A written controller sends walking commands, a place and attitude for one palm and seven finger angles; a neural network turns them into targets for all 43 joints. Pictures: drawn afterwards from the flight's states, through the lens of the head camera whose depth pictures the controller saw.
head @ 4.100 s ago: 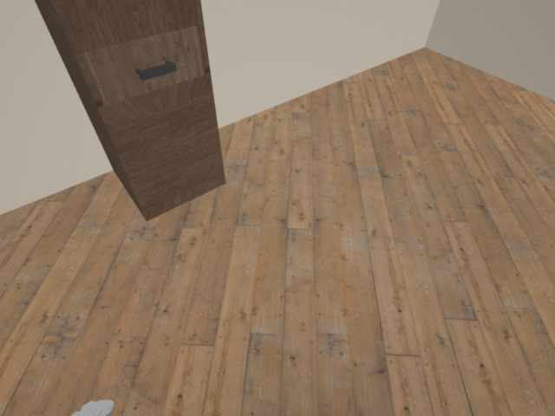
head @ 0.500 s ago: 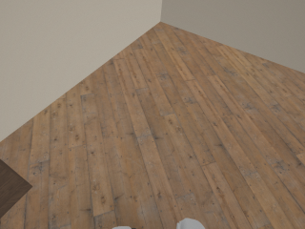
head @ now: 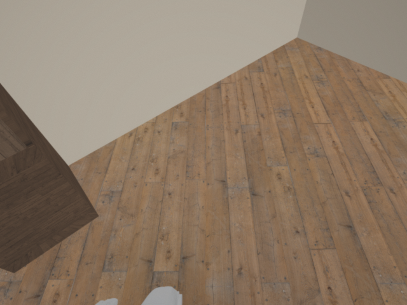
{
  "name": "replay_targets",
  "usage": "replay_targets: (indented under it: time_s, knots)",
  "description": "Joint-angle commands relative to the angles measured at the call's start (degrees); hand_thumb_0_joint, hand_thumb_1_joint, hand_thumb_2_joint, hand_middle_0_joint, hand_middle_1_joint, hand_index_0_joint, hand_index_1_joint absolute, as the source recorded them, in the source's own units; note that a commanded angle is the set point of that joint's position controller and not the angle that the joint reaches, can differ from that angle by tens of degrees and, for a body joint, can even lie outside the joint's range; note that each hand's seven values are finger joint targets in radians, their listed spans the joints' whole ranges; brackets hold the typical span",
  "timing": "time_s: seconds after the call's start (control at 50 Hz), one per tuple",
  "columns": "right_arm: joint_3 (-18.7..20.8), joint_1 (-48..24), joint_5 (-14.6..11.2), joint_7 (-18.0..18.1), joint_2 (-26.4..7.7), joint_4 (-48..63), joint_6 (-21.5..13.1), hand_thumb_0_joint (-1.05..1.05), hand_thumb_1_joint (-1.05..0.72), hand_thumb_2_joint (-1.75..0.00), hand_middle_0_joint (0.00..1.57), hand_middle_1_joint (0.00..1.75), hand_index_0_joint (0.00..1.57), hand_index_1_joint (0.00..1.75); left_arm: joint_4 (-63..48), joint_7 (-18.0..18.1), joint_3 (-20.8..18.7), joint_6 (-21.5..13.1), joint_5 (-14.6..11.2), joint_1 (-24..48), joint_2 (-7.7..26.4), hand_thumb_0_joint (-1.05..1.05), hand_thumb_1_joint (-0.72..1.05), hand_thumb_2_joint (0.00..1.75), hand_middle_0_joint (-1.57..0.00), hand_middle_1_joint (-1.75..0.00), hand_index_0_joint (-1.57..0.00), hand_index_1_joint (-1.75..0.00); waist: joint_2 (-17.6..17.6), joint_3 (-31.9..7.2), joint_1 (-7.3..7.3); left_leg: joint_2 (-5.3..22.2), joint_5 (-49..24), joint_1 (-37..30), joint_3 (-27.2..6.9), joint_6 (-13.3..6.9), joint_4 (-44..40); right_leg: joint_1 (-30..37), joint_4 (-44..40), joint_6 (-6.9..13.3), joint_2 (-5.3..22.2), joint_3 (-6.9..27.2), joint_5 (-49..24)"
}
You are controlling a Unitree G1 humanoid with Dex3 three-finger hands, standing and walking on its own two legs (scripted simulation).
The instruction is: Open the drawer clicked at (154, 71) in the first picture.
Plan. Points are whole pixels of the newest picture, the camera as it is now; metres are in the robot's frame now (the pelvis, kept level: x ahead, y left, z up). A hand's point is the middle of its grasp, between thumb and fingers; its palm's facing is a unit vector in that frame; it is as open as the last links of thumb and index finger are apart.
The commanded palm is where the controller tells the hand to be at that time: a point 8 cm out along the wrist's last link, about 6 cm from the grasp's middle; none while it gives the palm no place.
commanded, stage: turn to face it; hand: left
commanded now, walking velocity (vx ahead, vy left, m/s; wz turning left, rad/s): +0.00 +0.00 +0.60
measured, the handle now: out of the picture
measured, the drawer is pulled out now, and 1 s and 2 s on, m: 0.00 0.00 0.00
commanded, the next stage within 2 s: take the last steps up to it in 1.00 s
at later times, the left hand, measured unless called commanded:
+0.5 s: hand out of the picture +0.01 +0.29 -0.17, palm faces +0.32 -0.92 -0.25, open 7.4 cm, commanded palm none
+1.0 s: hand out of the picture -0.04 +0.21 -0.14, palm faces +0.53 -0.80 -0.28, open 7.4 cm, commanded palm none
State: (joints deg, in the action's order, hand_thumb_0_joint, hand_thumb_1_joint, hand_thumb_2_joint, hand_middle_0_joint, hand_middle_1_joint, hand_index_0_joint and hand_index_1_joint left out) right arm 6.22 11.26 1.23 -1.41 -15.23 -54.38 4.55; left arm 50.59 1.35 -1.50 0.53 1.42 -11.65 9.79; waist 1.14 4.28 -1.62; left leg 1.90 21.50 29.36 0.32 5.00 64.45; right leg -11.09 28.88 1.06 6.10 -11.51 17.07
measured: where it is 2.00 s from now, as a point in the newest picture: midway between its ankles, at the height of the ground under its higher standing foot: outside the picture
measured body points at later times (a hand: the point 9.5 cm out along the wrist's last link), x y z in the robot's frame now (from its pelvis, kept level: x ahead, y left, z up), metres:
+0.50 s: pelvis -0.01 +0.05 +0.00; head +0.02 +0.09 +0.45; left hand +0.00 +0.34 -0.15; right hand +0.16 -0.16 -0.12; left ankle -0.03 +0.14 -0.74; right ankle +0.03 -0.12 -0.66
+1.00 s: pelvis -0.01 +0.00 +0.00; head +0.03 -0.02 +0.45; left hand -0.06 +0.25 -0.12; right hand +0.17 -0.21 -0.16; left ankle -0.11 +0.12 -0.66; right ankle +0.04 -0.09 -0.74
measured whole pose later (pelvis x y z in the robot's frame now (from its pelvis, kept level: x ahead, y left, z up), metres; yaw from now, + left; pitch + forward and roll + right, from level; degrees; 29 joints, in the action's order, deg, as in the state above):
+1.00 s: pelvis -0.01 +0.00 +0.00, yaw +33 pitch -2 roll +2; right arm 5.5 13.4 1.1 -1.3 -15.0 -55.9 4.9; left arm 50.7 1.4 -1.2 0.8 1.3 -12.2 10.1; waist 1.8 3.6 -1.5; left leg 1.1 21.5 26.5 -2.0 4.5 63.4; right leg -11.0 28.7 1.3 4.8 -8.6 16.2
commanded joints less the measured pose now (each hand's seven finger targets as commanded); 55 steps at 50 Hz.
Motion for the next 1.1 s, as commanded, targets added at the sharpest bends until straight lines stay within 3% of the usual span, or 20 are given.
replay_targets:
  time_s: [0.0, 0.12, 0.16, 0.18, 0.2, 0.22, 0.28, 0.34, 0.54, 0.6, 0.66, 0.68, 0.7, 0.72, 0.74, 0.78, 0.84, 0.9, 0.98, 1.08]
  knots:
    - [-0.68, -6.54, -0.19, -0.24, -2.16, 6.04, -1.10, 0.00, -0.90, -0.90, 0.20, 0.30, 0.20, 0.30, -2.30, 0.63, -3.65, -0.86, 0.26, -4.85, 12.88, 0.00, 0.90, 0.90, -0.20, -0.30, -0.20, -0.30, -12.25, -3.37, 3.74, 0.71, 2.78, 3.01, 3.09, -0.02, -7.19, 8.53, -7.15, 5.17, 14.52, 7.30, -30.46]
    - [-1.51, -6.52, -0.64, -0.23, -2.69, 6.90, -2.25, 0.00, -0.90, -0.90, 0.20, 0.30, 0.20, 0.30, -1.77, 0.25, -4.68, -0.07, 0.41, -4.66, 15.49, 0.00, 0.90, 0.90, -0.20, -0.30, -0.20, -0.30, -13.80, -6.79, 3.87, -0.17, 1.43, -8.31, 7.24, -2.17, -25.15, 7.15, -1.66, 4.14, 16.34, 4.07, -30.10]
    - [-0.81, -1.65, -0.34, -0.16, -5.18, 5.82, -2.92, 0.00, -0.90, -0.90, 0.20, 0.30, 0.20, 0.30, -1.65, -0.05, -4.91, 0.24, -0.30, -3.85, 15.23, 0.00, 0.90, 0.90, -0.20, -0.30, -0.20, -0.30, -9.00, -9.56, 0.75, 0.08, -9.95, -19.70, 6.56, -3.28, -37.88, 1.87, 7.44, 0.41, 14.54, 0.47, -24.98]
    - [0.58, 2.38, -0.07, 0.05, -10.86, 5.34, -3.56, 0.00, -0.90, -0.90, 0.20, 0.30, 0.20, 0.30, -2.76, -0.31, -4.54, 0.45, -0.64, -3.92, 12.86, 0.00, 0.90, 0.90, -0.20, -0.30, -0.20, -0.30, 4.75, -12.50, -1.57, 9.32, -22.36, -30.94, -6.17, -7.17, -42.39, -9.88, 20.00, -3.41, 9.48, -1.58, -10.36]
    - [2.01, 6.41, -0.42, 0.58, -16.62, 4.74, -3.69, 0.00, -0.90, -0.90, 0.20, 0.30, 0.20, 0.30, -5.71, -0.59, -3.32, 0.62, -0.80, -0.77, 8.96, 0.00, 0.90, 0.90, -0.20, -0.30, -0.20, -0.30, 19.17, -12.80, -3.98, 22.77, -47.35, -34.56, -23.00, -15.00, -43.17, -23.58, 32.03, -7.26, 2.17, 1.02, 22.22]
    - [1.67, 7.97, -0.58, 0.83, -16.02, 3.20, -3.28, 0.00, -0.90, -0.90, 0.20, 0.30, 0.20, 0.30, -6.26, -0.21, -3.36, 1.37, -0.33, 1.66, 10.55, 0.00, 0.90, 0.90, -0.20, -0.30, -0.20, -0.30, 11.45, -12.81, -4.07, 24.23, -47.20, -32.70, -19.03, -18.26, -41.94, -23.73, 36.75, -6.20, 2.95, 7.11, 21.41]
    - [0.19, -0.91, -0.33, 2.09, -10.85, 5.34, -3.77, 0.00, -0.90, -0.90, 0.20, 0.30, 0.20, 0.30, -3.63, -0.66, -4.05, 1.50, -0.37, 2.25, 10.67, 0.00, 0.90, 0.90, -0.20, -0.30, -0.20, -0.30, 9.97, -7.56, -0.82, 14.68, -37.94, -25.01, -12.59, -14.50, -42.84, -23.69, 40.01, -6.78, 2.85, 10.27, 9.37]
    - [-0.35, -2.99, -0.31, 1.99, -9.83, 6.29, -4.23, 0.00, -0.90, -0.90, 0.20, 0.30, 0.20, 0.30, -2.30, -0.92, -4.07, 1.57, -0.35, -0.54, 10.63, 0.00, 0.90, 0.90, -0.20, -0.30, -0.20, -0.30, 7.12, -6.78, 1.02, 10.80, -37.76, -23.33, -9.63, -13.01, -43.47, -20.87, 37.83, -7.34, 1.28, 10.06, 5.00]
    - [0.51, 2.01, 0.16, 1.85, -9.98, 5.17, -3.66, 0.00, -0.90, -0.90, 0.20, 0.30, 0.20, 0.30, -5.93, -0.18, -3.52, 1.24, -0.82, 6.56, 9.39, 0.00, 0.90, 0.90, -0.20, -0.30, -0.20, -0.30, 7.64, -6.81, -1.17, 10.38, -33.56, -23.88, -20.46, -15.63, -43.02, -17.50, 22.62, -7.39, -2.13, 11.90, 8.14]
    - [0.65, 1.63, 0.26, 1.88, -9.85, 5.29, -3.42, 0.00, -0.90, -0.90, 0.20, 0.30, 0.20, 0.30, -6.33, 0.05, -3.22, 0.84, -1.15, 6.14, 9.01, 0.00, 0.90, 0.90, -0.20, -0.30, -0.20, -0.30, 9.11, -7.93, -0.66, 9.33, -37.63, -21.85, -22.73, -15.35, -41.16, -11.94, 15.53, -6.52, -4.01, 11.81, 8.52]
    - [0.83, -0.51, -0.03, 1.73, -9.54, 5.96, -3.18, 0.00, -0.90, -0.90, 0.20, 0.30, 0.20, 0.30, -5.42, 0.35, -3.33, 0.33, -1.50, 1.51, 9.40, 0.00, 0.90, 0.90, -0.20, -0.30, -0.20, -0.30, 7.54, -9.25, 1.74, 7.01, -34.34, -16.46, -23.25, -13.08, -38.06, -1.81, 3.18, -5.62, -5.25, 10.99, 0.56]
    - [0.69, -0.79, -0.42, 1.57, -8.57, 6.10, -3.21, 0.00, -0.90, -0.90, 0.20, 0.30, 0.20, 0.30, -4.92, 0.51, -3.50, -0.23, -1.37, -0.41, 10.49, 0.00, 0.90, 0.90, -0.20, -0.30, -0.20, -0.30, 4.38, -9.86, 3.00, 4.98, -29.32, -12.17, -22.02, -10.83, -35.21, 4.90, -5.49, -5.35, -3.85, 11.68, -5.46]
    - [0.28, 0.49, -0.99, 1.25, -5.42, 6.44, -3.31, 0.00, -0.90, -0.90, 0.20, 0.30, 0.20, 0.30, -4.73, 0.89, -4.16, -0.85, -0.70, -2.39, 14.11, 0.00, 0.90, 0.90, -0.20, -0.30, -0.20, -0.30, -5.67, -11.62, 3.60, 0.26, -14.19, -2.93, -16.46, -6.89, -27.54, 14.62, -11.49, -2.84, 6.03, 20.09, -7.43]
    - [-0.23, 0.74, -0.84, 1.24, -2.73, 7.89, -3.29, 0.00, -0.90, -0.90, 0.20, 0.30, 0.20, 0.30, -5.00, 1.12, -4.83, -0.95, -0.01, -2.69, 18.38, 0.00, 0.90, 0.90, -0.20, -0.30, -0.20, -0.30, -19.51, -10.02, 3.79, -7.81, 10.77, 6.24, -4.75, -2.46, -14.38, 15.34, -12.40, 4.10, 20.79, 33.64, -16.81]
    - [0.58, 0.25, -0.19, 1.37, -5.57, 7.61, -2.74, 0.00, -0.90, -0.90, 0.20, 0.30, 0.20, 0.30, -5.50, 1.15, -4.33, -0.57, -0.41, -2.37, 17.58, 0.00, 0.90, 0.90, -0.20, -0.30, -0.20, -0.30, -13.93, -9.00, 3.75, -5.01, 12.95, 3.51, -6.37, -2.93, -3.72, 6.67, -11.98, 7.81, 22.81, 31.41, -18.18]
    - [0.74, 2.34, 0.00, 0.82, -4.81, 4.85, -1.48, 0.00, -0.90, -0.90, 0.20, 0.30, 0.20, 0.30, -6.59, 1.35, -3.68, -0.61, -0.63, 4.47, 13.04, 0.00, 0.90, 0.90, -0.20, -0.30, -0.20, -0.30, -11.42, -4.95, 0.07, -2.69, 5.77, 2.62, -6.41, -2.52, 4.21, 1.00, -12.33, 5.77, 15.66, 23.34, -14.45]
    - [0.16, 3.44, 0.08, 0.04, -3.68, 3.07, -1.00, 0.00, -0.90, -0.90, 0.20, 0.30, 0.20, 0.30, -6.05, 0.72, -2.57, -1.19, -0.64, 4.06, 10.49, 0.00, 0.90, 0.90, -0.20, -0.30, -0.20, -0.30, -10.83, -1.92, -0.28, -1.67, -1.55, 2.73, -3.27, -1.29, 6.85, 0.03, -10.99, 3.72, 10.15, 13.67, -17.43]
    - [-0.21, 1.46, 0.00, 0.01, -3.12, 3.06, -0.80, 0.00, -0.90, -0.90, 0.20, 0.30, 0.20, 0.30, -4.48, 0.89, -2.88, -1.26, -0.34, 0.64, 11.09, 0.00, 0.90, 0.90, -0.20, -0.30, -0.20, -0.30, -11.28, -1.61, 1.11, -0.62, -1.60, 2.27, -2.12, -0.61, 3.12, 1.53, -11.53, 4.61, 10.98, 12.92, -15.93]
    - [-1.02, -3.54, -0.33, 0.28, -2.23, 3.59, -1.01, 0.00, -0.90, -0.90, 0.20, 0.30, 0.20, 0.30, -1.70, 0.78, -3.30, -1.09, 0.17, -4.66, 12.64, 0.00, 0.90, 0.90, -0.20, -0.30, -0.20, -0.30, -11.55, -2.29, 3.69, -0.57, 3.42, -0.64, 0.15, -0.52, -7.68, 4.99, -9.70, 6.19, 12.56, 13.05, -23.66]
    - [-2.14, -4.66, -1.04, 0.67, -1.02, 3.27, -1.95, 0.00, -0.90, -0.90, 0.20, 0.30, 0.20, 0.30, 0.79, 0.67, -3.81, -0.86, 0.57, -6.67, 14.39, 0.00, 0.90, 0.90, -0.20, -0.30, -0.20, -0.30, -13.78, -5.33, 4.45, -1.50, 5.82, -7.95, 2.77, -1.82, -20.48, 6.31, -6.46, 6.98, 13.47, 12.65, -30.85]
